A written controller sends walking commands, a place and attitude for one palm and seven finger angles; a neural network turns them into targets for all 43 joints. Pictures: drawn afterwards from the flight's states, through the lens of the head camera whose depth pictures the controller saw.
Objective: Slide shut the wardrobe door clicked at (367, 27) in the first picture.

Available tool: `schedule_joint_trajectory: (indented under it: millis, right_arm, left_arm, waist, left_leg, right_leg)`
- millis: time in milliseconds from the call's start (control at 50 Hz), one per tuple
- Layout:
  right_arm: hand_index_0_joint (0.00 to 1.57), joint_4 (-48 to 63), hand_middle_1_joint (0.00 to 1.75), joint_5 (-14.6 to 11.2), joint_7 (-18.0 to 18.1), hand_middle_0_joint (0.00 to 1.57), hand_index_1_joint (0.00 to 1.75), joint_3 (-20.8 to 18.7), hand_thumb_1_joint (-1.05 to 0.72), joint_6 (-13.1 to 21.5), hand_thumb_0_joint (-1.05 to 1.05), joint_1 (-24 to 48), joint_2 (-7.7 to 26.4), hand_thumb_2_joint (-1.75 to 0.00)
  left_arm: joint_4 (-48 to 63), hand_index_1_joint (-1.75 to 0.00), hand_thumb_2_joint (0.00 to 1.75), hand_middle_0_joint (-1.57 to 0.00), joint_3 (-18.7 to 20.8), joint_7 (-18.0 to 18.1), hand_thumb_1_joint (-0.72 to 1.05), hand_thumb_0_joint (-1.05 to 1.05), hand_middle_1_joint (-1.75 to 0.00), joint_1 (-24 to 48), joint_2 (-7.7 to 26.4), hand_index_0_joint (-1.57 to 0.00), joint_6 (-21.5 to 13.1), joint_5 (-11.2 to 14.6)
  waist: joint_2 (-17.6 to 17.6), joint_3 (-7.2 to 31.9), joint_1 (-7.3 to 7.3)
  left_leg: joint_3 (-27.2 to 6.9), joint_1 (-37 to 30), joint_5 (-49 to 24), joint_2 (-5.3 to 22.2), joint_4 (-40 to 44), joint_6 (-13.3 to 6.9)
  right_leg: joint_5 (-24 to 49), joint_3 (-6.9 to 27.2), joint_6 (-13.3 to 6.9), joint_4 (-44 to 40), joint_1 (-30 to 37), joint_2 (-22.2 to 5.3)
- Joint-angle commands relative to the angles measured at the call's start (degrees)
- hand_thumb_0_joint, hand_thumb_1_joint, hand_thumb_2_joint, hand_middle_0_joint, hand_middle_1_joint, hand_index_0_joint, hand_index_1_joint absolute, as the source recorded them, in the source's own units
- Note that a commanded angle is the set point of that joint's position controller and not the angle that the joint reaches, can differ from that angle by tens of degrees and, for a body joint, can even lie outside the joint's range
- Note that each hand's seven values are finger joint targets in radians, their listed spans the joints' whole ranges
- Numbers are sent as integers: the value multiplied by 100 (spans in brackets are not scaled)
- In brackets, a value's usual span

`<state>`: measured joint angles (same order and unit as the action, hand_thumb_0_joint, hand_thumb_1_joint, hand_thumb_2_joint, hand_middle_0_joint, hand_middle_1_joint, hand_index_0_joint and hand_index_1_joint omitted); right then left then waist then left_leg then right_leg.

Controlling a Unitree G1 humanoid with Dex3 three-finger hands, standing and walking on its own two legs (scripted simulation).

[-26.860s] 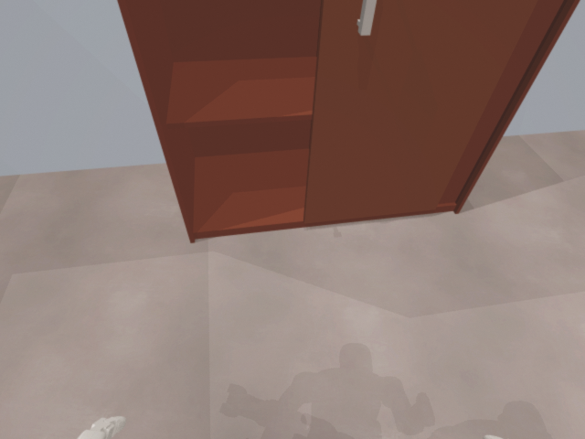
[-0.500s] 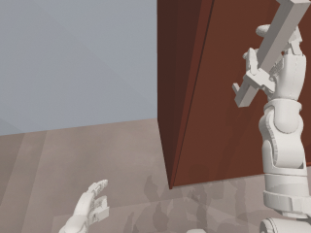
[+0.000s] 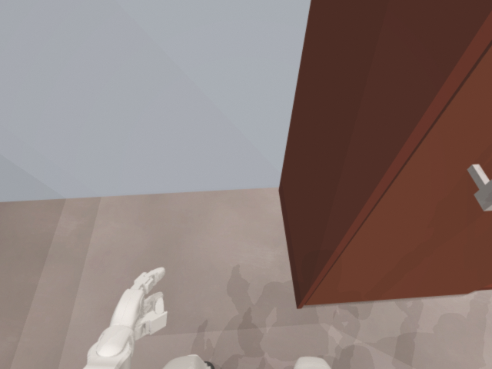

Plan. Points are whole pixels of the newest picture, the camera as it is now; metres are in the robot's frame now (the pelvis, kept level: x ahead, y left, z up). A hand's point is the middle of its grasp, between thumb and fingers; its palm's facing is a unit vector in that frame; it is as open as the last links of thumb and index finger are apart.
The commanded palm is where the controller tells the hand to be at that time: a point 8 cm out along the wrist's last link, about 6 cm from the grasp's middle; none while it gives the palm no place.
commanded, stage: stop walking and hold the door there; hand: right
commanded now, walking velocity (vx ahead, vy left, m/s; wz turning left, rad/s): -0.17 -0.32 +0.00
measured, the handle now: out of the picture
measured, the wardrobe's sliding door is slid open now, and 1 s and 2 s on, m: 0.00 0.00 0.00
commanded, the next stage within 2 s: none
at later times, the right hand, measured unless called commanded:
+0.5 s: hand out of the picture +0.29 -0.32 +0.23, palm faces +0.58 +0.77 -0.25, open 6.9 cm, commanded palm +0.24 -0.35 +0.22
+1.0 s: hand out of the picture +0.29 -0.32 +0.23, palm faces +0.57 +0.78 -0.25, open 6.8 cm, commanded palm +0.24 -0.35 +0.22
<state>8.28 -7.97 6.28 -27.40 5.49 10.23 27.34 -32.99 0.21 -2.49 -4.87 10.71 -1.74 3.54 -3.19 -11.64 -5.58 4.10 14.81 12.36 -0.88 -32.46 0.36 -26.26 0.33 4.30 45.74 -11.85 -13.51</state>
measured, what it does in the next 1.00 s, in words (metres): steps on the spot: right foot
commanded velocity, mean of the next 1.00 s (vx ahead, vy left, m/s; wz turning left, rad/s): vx -0.07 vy -0.09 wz -0.03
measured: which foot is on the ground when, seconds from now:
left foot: down 0.00-1.00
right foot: up 0.00-0.20, down 0.22-1.00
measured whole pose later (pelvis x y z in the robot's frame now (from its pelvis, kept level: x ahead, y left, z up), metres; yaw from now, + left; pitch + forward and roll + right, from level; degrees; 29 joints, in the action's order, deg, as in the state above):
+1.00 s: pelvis -0.01 -0.01 +0.02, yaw +6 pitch +0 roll +2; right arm 2.1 -5.8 10.1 -30.0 8.6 -1.9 27.0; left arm -37.6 0.0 4.3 -9.5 15.2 -2.6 2.3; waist -2.2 0.4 -1.2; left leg 0.7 11.9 13.1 -0.6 -25.4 0.5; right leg -13.0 -6.0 -1.9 30.0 -16.5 -1.9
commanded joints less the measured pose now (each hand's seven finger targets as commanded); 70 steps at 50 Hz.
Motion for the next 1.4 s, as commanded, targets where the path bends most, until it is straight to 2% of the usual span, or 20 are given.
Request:
schedule_joint_trajectory:
  millis: [0, 100, 180, 220, 260, 340, 400, 480, 520, 640, 800, 940, 1000, 1060, 1100, 1140, 1200, 1260, 1340, 1380]
  right_arm:
    - [45, 564, 140, 351, 104, 45, 140, -1073, -90, 415, 0, 705, 2320, -90]
    - [45, 522, 140, 446, 405, 45, 140, -1521, -90, 625, 0, 131, 2294, -90]
    - [45, 1141, 140, 465, 382, 45, 140, -985, -90, 645, 0, 211, 1868, -90]
    - [45, 1188, 140, 429, 365, 45, 140, -658, -90, 666, 0, 113, 1522, -90]
    - [45, 1018, 140, 577, 328, 45, 140, -453, -90, 624, 0, 264, 1452, -90]
    - [45, 850, 140, 584, 360, 45, 140, -567, -90, 565, 0, -2, 1649, -90]
    - [45, 838, 140, 582, 356, 45, 140, -458, -90, 557, 0, 34, 1551, -90]
    - [45, 446, 140, 568, 305, 45, 140, -733, -90, 535, 0, 85, 1901, -90]
    - [45, 264, 140, 525, 301, 45, 140, -623, -90, 510, 0, -132, 1678, -90]
    - [45, 221, 140, 539, 318, 45, 140, -628, -90, 540, 0, -312, 1625, -90]
    - [45, 245, 140, 533, 332, 45, 140, -608, -90, 552, 0, -439, 1599, -90]
    - [45, 165, 140, 548, 381, 45, 140, -750, -90, 522, 0, -419, 1825, -90]
    - [45, 110, 140, 522, 372, 45, 140, -792, -90, 500, 0, -236, 1845, -90]
    - [45, 187, 140, 496, 352, 45, 140, -829, -90, 480, 0, -37, 1881, -90]
    - [45, 313, 140, 504, 336, 45, 140, -691, -90, 477, 0, 1, 1745, -90]
    - [45, 637, 140, 483, 294, 45, 140, -500, -90, 517, 0, 133, 1600, -90]
    - [45, 801, 140, 470, 217, 45, 140, -197, -90, 644, 0, 319, 1297, -90]
    - [45, 633, 140, 421, 176, 45, 140, -175, -90, 694, 0, 450, 1243, -90]
    - [45, 399, 140, 353, 144, 45, 140, -106, -90, 546, 0, 840, 1267, -90]
    - [45, 77, 140, 400, 135, 45, 140, -138, -90, 476, 0, 933, 1381, -90]
  left_arm:
    - [534, -30, 90, -20, 308, 413, 90, 0, -30, -5, 867, -20, -389, 19]
    - [280, -30, 90, -20, 119, 616, 90, 0, -30, 174, 777, -20, -256, -72]
    - [287, -30, 90, -20, 239, 672, 90, 0, -30, 118, 890, -20, -246, -76]
    - [409, -30, 90, -20, 296, 678, 90, 0, -30, 175, 1113, -20, -303, -58]
    - [392, -30, 90, -20, 211, 640, 90, 0, -30, 159, 980, -20, -418, -103]
    - [225, -30, 90, -20, 208, 670, 90, 0, -30, -95, 1012, -20, -559, -89]
    - [260, -30, 90, -20, 152, 661, 90, 0, -30, -90, 1067, -20, -635, -88]
    - [294, -30, 90, -20, 165, 670, 90, 0, -30, -129, 1115, -20, -604, -193]
    - [142, -30, 90, -20, 204, 649, 90, 0, -30, -202, 1081, -20, -581, -139]
    - [99, -30, 90, -20, 130, 704, 90, 0, -30, -134, 1037, -20, -548, -140]
    - [126, -30, 90, -20, 134, 734, 90, 0, -30, -58, 1027, -20, -461, -119]
    - [247, -30, 90, -20, 250, 716, 90, 0, -30, -141, 1096, -20, -255, -106]
    - [373, -30, 90, -20, 272, 719, 90, 0, -30, -86, 1099, -20, -165, -81]
    - [400, -30, 90, -20, 241, 719, 90, 0, -30, -70, 1091, -20, -142, -53]
    - [385, -30, 90, -20, 223, 742, 90, 0, -30, 17, 1020, -20, -95, -58]
    - [428, -30, 90, -20, 241, 776, 90, 0, -30, 153, 1067, -20, -84, -68]
    - [593, -30, 90, -20, 163, 751, 90, 0, -30, 192, 980, -20, -122, -78]
    - [373, -30, 90, -20, 212, 743, 90, 0, -30, 16, 1023, -20, -293, -118]
    - [339, -30, 90, -20, 107, 717, 90, 0, -30, 16, 960, -20, -349, -136]
    - [312, -30, 90, -20, 47, 714, 90, 0, -30, 33, 919, -20, -327, -188]
  waist:
    - [1543, 2205, 473]
    - [1353, 2482, 468]
    - [397, 2240, 609]
    - [-1135, 1712, 555]
    - [-1741, 1535, 586]
    - [-496, 1515, 511]
    - [-768, 1707, 485]
    - [-44, 1542, 616]
    - [778, 1698, 589]
    - [-228, 1894, 549]
    - [-131, 1614, 551]
    - [406, 1949, 536]
    - [1000, 1992, 497]
    - [1294, 1952, 524]
    - [1114, 1929, 611]
    - [266, 2044, 575]
    - [-1368, 2023, 515]
    - [-642, 1990, 463]
    - [-196, 2157, 451]
    - [-66, 2052, 448]
  left_leg:
    - [-2627, -1073, -3914, 2019, 1190, -848]
    - [-1572, -1477, -3286, 1670, 1019, -710]
    - [-1220, -128, -899, 1269, 901, -430]
    - [-649, 401, 708, 354, -4, -150]
    - [-638, 235, 1561, 12, -1772, -91]
    - [-419, 287, 1056, 201, -782, 53]
    - [-183, -413, 567, 154, 797, 21]
    - [-1374, -274, 32, 768, 1529, -389]
    - [-1550, 28, 608, 768, 1678, -321]
    - [-1030, -143, -657, 436, 1069, -153]
    - [-983, -72, -484, 378, 1244, -129]
    - [-1793, -297, -2784, 1407, 1113, -417]
    - [-1996, -598, -3513, 2036, 982, -714]
    - [-1799, -646, -3205, 2282, 833, -724]
    - [-1424, -318, -2789, 2045, 521, -491]
    - [-846, -28, -2180, 1344, -69, -119]
    - [-153, 341, 1483, 314, -1713, 133]
    - [-249, 508, 1785, 328, -2071, 102]
    - [9, -420, 1277, 195, 28, 26]
    - [-260, -1046, 798, 387, 1296, -226]
  right_leg:
    - [-698, 387, -255, 1981, -944, 1013]
    - [53, -168, -394, -602, -474, 1257]
    - [1599, -346, -495, -2157, 915, 1115]
    - [1309, 848, -876, -2890, 394, 10]
    - [-751, 1426, -1176, -3820, -709, -383]
    - [983, 640, -1086, -3128, -24, 31]
    - [626, 461, -860, -2884, 101, 209]
    - [570, 57, -525, -2245, -153, 813]
    - [589, 39, -562, -1883, 84, 878]
    - [1650, 309, -677, -2431, 418, 493]
    - [1247, 165, -643, -2617, 300, 522]
    - [2258, -24, -498, -1251, 78, 870]
    - [822, 169, -450, -724, -530, 1045]
    - [484, 386, -463, -724, -779, 999]
    - [1237, 204, -471, -1456, -273, 1024]
    - [2678, 286, -609, -2031, 201, 746]
    - [2888, 1205, -1174, -2804, -135, -47]
    - [3161, 1134, -1460, -2665, -11, -11]
    - [1347, 963, -1013, -2946, -14, 229]
    - [76, 756, -648, -2770, -433, 550]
